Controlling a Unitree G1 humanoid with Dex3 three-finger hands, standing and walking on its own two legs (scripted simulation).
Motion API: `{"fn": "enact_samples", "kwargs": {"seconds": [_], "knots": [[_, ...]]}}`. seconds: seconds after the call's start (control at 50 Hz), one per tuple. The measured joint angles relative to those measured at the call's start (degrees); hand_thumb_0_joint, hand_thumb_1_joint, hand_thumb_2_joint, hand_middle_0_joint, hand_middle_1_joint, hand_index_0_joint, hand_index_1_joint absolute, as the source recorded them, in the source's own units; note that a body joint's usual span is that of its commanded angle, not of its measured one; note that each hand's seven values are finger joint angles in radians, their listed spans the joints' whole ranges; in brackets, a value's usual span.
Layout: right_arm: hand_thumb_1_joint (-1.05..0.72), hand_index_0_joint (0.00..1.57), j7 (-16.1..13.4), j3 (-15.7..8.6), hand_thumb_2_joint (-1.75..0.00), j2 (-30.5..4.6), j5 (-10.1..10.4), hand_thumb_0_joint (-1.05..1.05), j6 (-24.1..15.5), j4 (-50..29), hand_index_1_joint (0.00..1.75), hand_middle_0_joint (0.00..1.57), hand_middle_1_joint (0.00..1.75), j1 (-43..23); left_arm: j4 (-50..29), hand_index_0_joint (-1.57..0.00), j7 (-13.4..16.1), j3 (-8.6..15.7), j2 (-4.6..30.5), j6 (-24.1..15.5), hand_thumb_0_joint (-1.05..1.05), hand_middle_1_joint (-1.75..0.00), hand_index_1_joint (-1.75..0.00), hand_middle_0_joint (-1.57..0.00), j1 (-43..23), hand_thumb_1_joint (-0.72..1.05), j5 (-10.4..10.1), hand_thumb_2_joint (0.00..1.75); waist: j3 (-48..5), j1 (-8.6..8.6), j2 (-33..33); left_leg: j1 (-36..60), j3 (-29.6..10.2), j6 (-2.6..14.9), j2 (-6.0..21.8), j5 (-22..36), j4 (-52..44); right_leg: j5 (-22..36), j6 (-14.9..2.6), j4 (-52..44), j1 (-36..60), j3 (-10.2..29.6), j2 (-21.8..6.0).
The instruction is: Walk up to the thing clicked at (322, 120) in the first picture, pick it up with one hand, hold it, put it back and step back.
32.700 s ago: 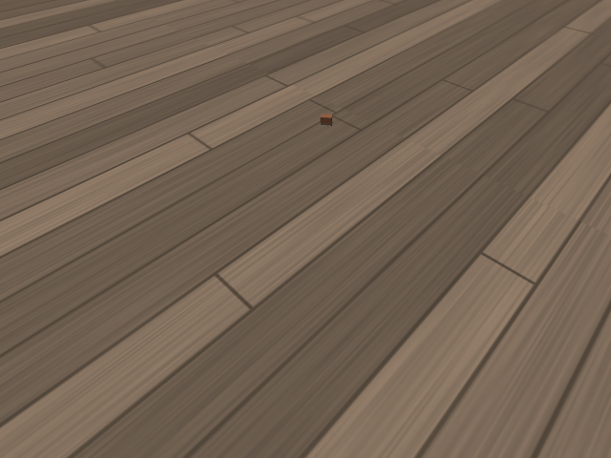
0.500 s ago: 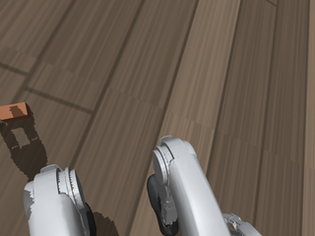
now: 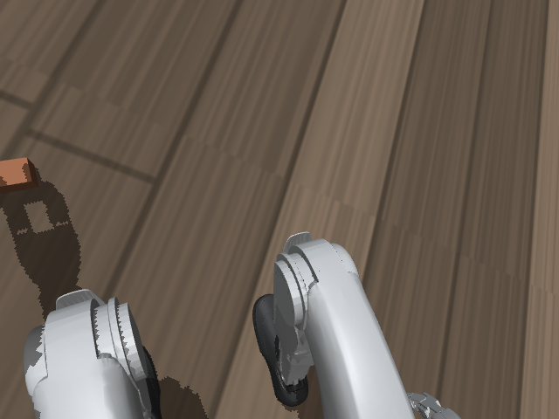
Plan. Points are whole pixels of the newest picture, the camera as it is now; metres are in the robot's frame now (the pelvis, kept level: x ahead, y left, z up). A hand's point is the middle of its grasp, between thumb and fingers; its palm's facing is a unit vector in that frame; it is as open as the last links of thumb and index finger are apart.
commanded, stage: home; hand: left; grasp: from above
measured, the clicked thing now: (8, 176) +0.52 +0.30 -0.31
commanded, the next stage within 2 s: none
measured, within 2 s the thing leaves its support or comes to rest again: neither
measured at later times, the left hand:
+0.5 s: hand out of the picture +0.42 +0.30 -0.01, palm faces -0.32 -0.46 -0.83, open 8.4 cm
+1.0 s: hand out of the picture +0.28 +0.23 +0.19, palm faces +0.08 -0.93 -0.37, open 7.4 cm
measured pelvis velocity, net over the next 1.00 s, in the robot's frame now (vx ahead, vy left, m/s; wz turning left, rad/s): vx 0.04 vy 0.00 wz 0.15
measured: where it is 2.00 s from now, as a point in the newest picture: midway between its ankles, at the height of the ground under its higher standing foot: (219, 397)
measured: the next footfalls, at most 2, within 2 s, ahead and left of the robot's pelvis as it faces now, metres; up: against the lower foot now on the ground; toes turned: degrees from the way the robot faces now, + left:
none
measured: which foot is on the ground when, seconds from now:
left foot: down 0.00-1.00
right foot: down 0.00-1.00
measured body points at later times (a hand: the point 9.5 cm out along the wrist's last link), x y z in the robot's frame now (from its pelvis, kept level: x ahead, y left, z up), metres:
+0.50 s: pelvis +0.01 +0.00 +0.10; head +0.22 +0.06 +0.49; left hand +0.43 +0.32 +0.03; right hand +0.13 -0.27 -0.02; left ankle +0.08 +0.13 -0.29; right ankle +0.12 -0.13 -0.29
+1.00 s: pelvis +0.04 +0.00 +0.29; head +0.14 +0.04 +0.72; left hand +0.27 +0.28 +0.22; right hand +0.26 -0.21 +0.20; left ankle +0.08 +0.12 -0.29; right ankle +0.12 -0.13 -0.29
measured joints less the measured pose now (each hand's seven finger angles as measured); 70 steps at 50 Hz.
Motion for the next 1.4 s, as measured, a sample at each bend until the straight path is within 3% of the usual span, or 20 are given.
{"fn": "enact_samples", "kwargs": {"seconds": [0.06, 0.12, 0.24, 0.32, 0.44, 0.54, 0.7, 0.94, 1.06, 1.16, 1.28, 1.4], "knots": [[-0.91, 0.2, 0.29, 0.19, -0.89, 0.81, -0.09, 0.0, -0.42, -0.1, 0.3, 0.2, 0.3, 0.84, -1.18, -0.33, 1.06, 1.6, 0.53, 0.88, 0.0, -0.74, -0.74, -0.33, 0.1, -0.23, 0.35, 0.79, -0.03, -0.24, 0.43, -0.72, 0.18, 0.1, 0.04, -0.42, 0.5, -0.41, 0.2, 0.56, -0.77, 0.22, 0.04], [-0.9, 0.2, 0.71, -0.04, -0.89, 1.83, 0.15, 0.0, -0.6, 0.15, 0.3, 0.2, 0.3, 1.54, -3.17, -0.33, 1.08, 2.3, 0.1, 2.51, 0.0, -0.73, -0.73, -0.33, 0.87, -0.2, -0.76, 0.79, -0.92, 0.02, 1.01, -0.65, 0.48, 0.14, 0.19, -1.18, 0.38, -1.07, 0.49, 0.57, -0.92, 0.51, 0.09], [-0.9, 0.2, 1.56, -2.14, -0.89, 3.17, 1.52, 0.0, 0.0, 0.32, 0.3, 0.2, 0.3, 2.55, -9.89, -0.28, -2.47, 2.58, -3.89, 6.33, 0.0, -0.65, -0.66, -0.29, 5.53, -0.05, -6.66, 0.85, -4.08, 2.29, 3.24, 1.54, 1.25, 0.06, 0.31, -2.68, -2.3, -2.63, 0.33, -1.61, 0.87, 1.0, -0.18], [-0.9, 0.2, 1.97, -4.62, -0.89, 3.16, 3.04, 0.0, 1.28, 0.06, 0.3, 0.2, 0.3, 2.93, -18.89, -0.26, -7.07, 2.48, -8.6, 8.72, 0.0, -0.57, -0.58, -0.27, 12.22, 0.13, -13.84, 0.88, -6.54, 5.15, 4.52, 5.22, 2.09, 0.15, 0.55, -3.47, -5.61, -3.41, 0.4, -4.49, 4.11, 1.53, -0.32], [-0.9, 0.2, 0.71, -8.01, -0.9, 1.93, 5.55, 0.0, 3.18, -0.26, 0.3, 0.2, 0.3, 1.52, -34.11, -0.23, -13.29, 1.77, -15.35, 12.56, 0.0, -0.43, -0.43, -0.24, 24.82, 0.5, -27.35, 0.89, -10.62, 9.44, 5.49, 12.55, 3.56, 0.43, 0.87, -3.38, -12.73, -3.32, 0.32, -10.95, 10.79, 2.41, -0.53], [-0.91, 0.2, -1.16, -10.27, -0.9, 1.28, 7.17, 0.0, 3.33, -1.68, 0.3, 0.2, 0.3, -0.58, -45.18, -0.22, -16.42, 0.42, -19.19, 15.64, 0.0, -0.36, -0.36, -0.23, 34.77, 0.72, -36.92, 0.9, -12.6, 12.29, 4.93, 19.41, 4.22, 0.3, 0.99, -2.34, -19.3, -2.27, 0.05, -17.14, 17.28, 2.64, -0.69], [-0.91, 0.2, -4.72, -10.6, -0.9, 2.54, 9.11, 0.0, 0.52, -3.18, 0.3, 0.2, 0.3, -4.66, -56.43, -0.22, -15.9, -1.27, -25.05, 20.64, 0.01, -0.31, -0.31, -0.22, 48.18, 0.86, -49.16, 0.9, -13.65, 14.5, 3.44, 32.61, 4.72, -0.3, 0.86, -0.51, -30.48, -0.73, -0.51, -27.66, 30.1, 2.53, -1.13], [-0.91, 0.2, -9.34, -7.73, -0.9, 6.28, 10.37, 0.01, -4.51, -4.02, 0.3, 0.2, 0.3, -4.64, -67.33, -0.21, -13.1, -1.52, -32.14, 29.05, 0.01, -0.3, -0.3, -0.21, 63.82, 0.89, -66.58, 0.9, -13.33, 14.29, 3.29, 54.97, 5.38, -0.86, 1.16, 2.07, -48.34, 1.81, -1.08, -45.1, 52.04, 2.34, -1.11], [-0.91, 0.2, -11.8, -6.71, -0.9, 6.78, 10.64, 0.01, -5.9, -3.79, 0.3, 0.2, 0.3, -1.06, -72.12, -0.21, -12.26, -0.49, -34.95, 32.64, 0.01, -0.3, -0.3, -0.21, 70.61, 0.9, -72.38, 0.9, -12.99, 14.18, 3.58, 66.61, 5.69, -0.98, 1.46, 3.45, -57.62, 3.4, -1.19, -54.55, 63.63, 2.26, -0.86], [-0.91, 0.2, -13.88, -6.41, -0.9, 6.73, 10.61, 0.01, -7.16, -3.75, 0.3, 0.2, 0.3, 2.36, -76.81, -0.21, -12.27, 0.35, -36.81, 35.28, 0.01, -0.3, -0.3, -0.21, 76.76, 0.9, -76.07, 0.9, -12.63, 14.1, 3.79, 76.06, 5.85, -1.03, 1.7, 4.85, -65.25, 5.0, -1.26, -62.51, 73.18, 2.11, -0.61], [-0.91, 0.2, -15.77, -6.93, -0.9, 6.42, 10.25, 0.01, -8.78, -5.05, 0.3, 0.2, 0.3, 5.9, -84.09, -0.2, -12.92, 0.11, -38.17, 37.47, 0.01, -0.3, -0.3, -0.21, 85.18, 0.9, -78.14, 0.9, -12.41, 14.24, 4.28, 85.93, 6.18, -0.97, 1.9, 6.58, -73.41, 7.04, -1.24, -71.12, 83.19, 2.15, -0.39], [-0.91, 0.2, -16.89, -7.48, -0.9, 6.2, 9.77, 0.01, -10.32, -6.1, 0.3, 0.2, 0.3, 7.25, -90.34, -0.2, -13.89, -0.81, -38.5, 38.36, 0.01, -0.3, -0.3, -0.21, 92.34, 0.9, -78.17, 0.9, -13.03, 14.86, 4.89, 92.75, 6.45, -0.8, 1.81, 7.71, -78.77, 8.35, -1.08, -76.82, 90.15, 2.22, -0.46]]}}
